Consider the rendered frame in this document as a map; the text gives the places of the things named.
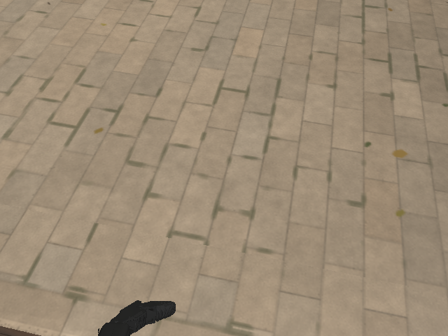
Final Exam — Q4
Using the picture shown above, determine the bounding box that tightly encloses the robot left hand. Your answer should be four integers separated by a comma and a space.
98, 300, 176, 336

